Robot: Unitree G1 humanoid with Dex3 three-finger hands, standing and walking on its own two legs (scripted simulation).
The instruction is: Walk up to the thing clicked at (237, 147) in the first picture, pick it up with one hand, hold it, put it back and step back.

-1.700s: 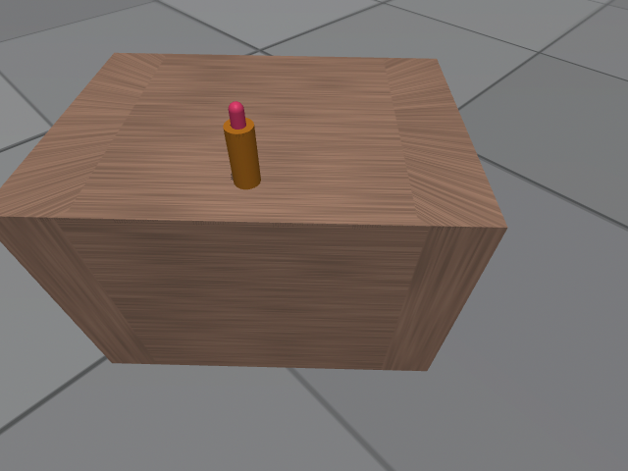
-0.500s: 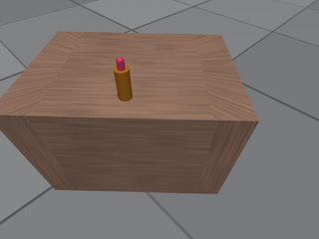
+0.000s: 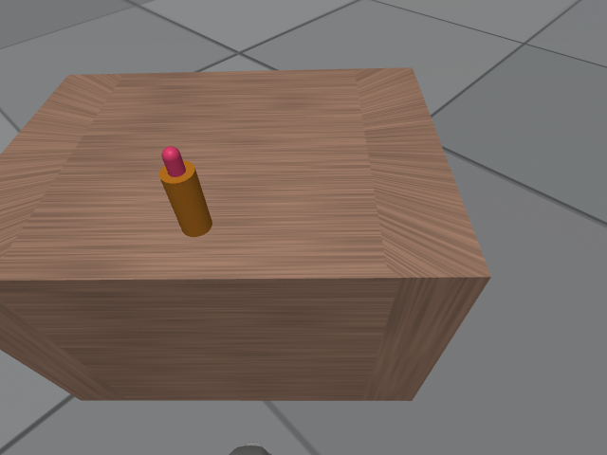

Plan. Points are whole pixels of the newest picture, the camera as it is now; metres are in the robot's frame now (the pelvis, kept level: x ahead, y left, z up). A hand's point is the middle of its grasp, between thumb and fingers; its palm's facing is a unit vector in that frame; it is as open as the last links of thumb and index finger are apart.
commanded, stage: walk up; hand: left
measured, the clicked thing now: (184, 191) +0.55 +0.23 +0.02
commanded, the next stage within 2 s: none
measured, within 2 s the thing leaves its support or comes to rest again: neither
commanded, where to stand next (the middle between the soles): +0.11 +0.03 m, yaw -1 degrees
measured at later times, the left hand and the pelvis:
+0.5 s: hand (129, 453) +0.17 +0.28 -0.16, palm faces -0.05 -0.91 -0.41, open 7.4 cm; pelvis +0.10 +0.01 -0.02, yaw -2 degrees
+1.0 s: hand (136, 443) +0.19 +0.28 -0.16, palm faces -0.06 -0.93 -0.36, open 7.4 cm; pelvis +0.08 +0.02 -0.02, yaw -2 degrees
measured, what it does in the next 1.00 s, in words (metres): steps on the spot: left foot, then right foot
